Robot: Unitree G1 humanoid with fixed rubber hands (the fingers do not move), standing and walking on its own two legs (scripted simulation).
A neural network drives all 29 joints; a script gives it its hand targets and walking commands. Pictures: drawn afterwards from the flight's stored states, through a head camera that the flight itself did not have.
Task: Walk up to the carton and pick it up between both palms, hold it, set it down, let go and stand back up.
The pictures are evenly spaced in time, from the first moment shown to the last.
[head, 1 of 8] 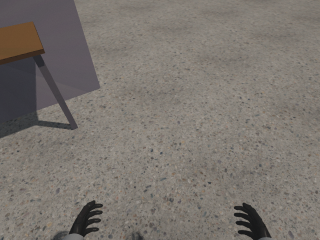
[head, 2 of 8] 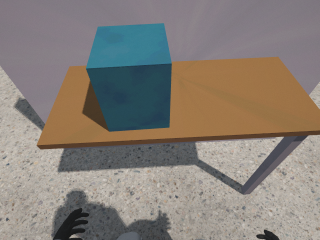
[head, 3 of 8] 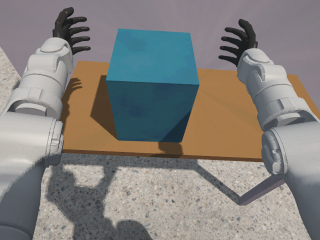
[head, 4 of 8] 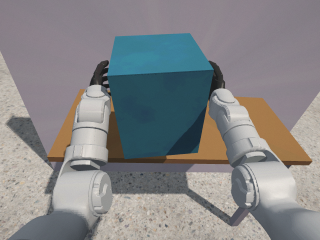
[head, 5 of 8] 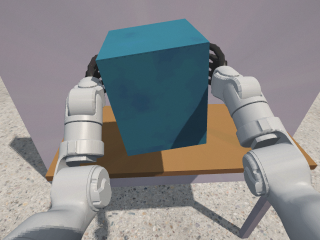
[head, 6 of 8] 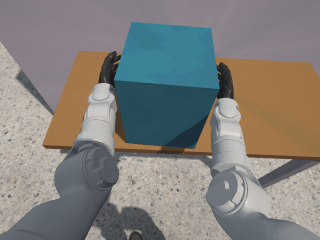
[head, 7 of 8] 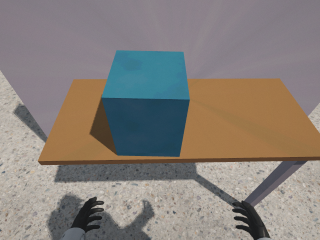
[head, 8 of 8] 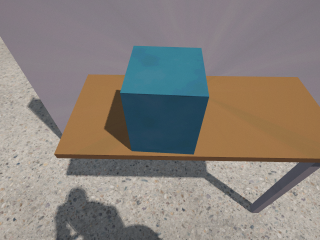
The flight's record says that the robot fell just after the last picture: no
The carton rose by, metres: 0.22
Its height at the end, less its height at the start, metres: +0.00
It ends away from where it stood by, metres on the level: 0.04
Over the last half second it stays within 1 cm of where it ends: yes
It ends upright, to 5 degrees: yes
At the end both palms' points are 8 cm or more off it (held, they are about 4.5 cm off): yes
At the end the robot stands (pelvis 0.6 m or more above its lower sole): yes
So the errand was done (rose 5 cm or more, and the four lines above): yes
